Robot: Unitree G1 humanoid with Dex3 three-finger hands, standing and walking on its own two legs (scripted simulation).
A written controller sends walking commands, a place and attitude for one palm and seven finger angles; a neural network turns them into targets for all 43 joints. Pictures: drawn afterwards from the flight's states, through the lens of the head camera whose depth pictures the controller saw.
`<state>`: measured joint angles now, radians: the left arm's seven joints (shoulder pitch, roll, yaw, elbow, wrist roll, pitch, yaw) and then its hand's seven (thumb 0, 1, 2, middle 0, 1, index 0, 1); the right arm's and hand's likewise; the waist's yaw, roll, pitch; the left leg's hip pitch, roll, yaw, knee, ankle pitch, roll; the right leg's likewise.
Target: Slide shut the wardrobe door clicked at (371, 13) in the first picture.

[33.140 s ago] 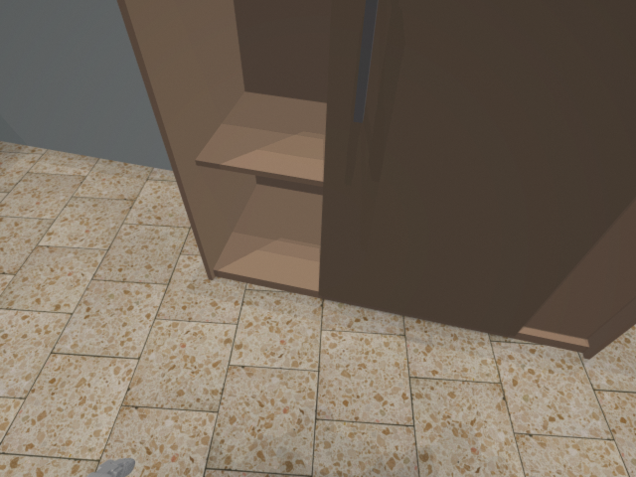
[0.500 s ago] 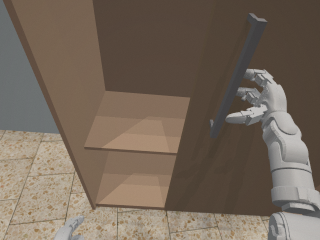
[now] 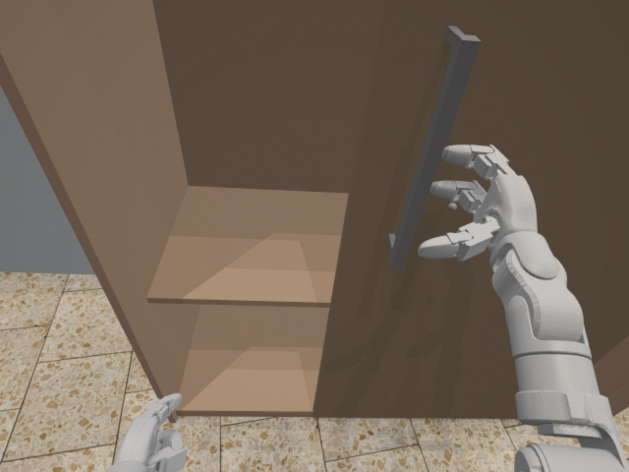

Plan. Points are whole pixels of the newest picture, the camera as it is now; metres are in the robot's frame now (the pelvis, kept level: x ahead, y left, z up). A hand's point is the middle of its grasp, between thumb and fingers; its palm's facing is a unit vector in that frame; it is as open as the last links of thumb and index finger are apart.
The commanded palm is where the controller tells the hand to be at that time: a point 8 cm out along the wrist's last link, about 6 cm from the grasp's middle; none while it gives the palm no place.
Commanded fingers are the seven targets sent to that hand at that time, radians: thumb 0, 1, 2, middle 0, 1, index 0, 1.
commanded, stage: slide the fingers in behind the handle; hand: right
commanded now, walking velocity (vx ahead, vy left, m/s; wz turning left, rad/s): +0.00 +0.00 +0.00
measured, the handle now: (419, 168) +0.45 -0.10 +0.21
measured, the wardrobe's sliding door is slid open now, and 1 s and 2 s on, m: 0.42 0.42 0.42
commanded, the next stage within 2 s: move the hooked fingers beside the handle in 0.56 s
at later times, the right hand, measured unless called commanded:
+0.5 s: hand (442, 204) +0.38 -0.11 +0.21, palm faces -0.04 +1.00 +0.00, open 14.1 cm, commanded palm +0.36 -0.16 +0.20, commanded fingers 0.00 0.50 -0.30 0.30 1.20 0.30 1.20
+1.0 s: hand (440, 209) +0.37 -0.11 +0.21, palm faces -0.01 +1.00 -0.02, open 14.4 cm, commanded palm +0.35 -0.16 +0.20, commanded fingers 0.00 0.50 -0.30 0.30 1.20 0.30 1.20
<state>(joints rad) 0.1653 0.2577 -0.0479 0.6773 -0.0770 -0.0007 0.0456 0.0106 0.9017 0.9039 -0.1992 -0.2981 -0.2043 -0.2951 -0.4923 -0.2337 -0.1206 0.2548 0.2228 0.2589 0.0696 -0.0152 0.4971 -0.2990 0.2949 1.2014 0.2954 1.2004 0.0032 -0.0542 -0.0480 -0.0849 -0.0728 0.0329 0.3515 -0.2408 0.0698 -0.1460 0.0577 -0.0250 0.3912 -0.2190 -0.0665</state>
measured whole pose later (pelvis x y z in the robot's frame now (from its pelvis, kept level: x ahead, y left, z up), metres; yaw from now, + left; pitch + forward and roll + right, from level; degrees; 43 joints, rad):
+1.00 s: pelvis -0.01 +0.01 +0.00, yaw +0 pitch -3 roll +0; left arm 0.16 0.24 -0.06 0.70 -0.06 0.00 0.03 0.01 0.90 0.90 -0.20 -0.30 -0.20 -0.30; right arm -0.49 -0.20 -0.09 0.25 0.21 0.26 0.01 -0.01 0.50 -0.30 0.24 1.17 0.22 1.16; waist 0.00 -0.06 -0.04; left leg -0.06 -0.07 0.04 0.33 -0.22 0.08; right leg -0.12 0.06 -0.02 0.36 -0.19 -0.06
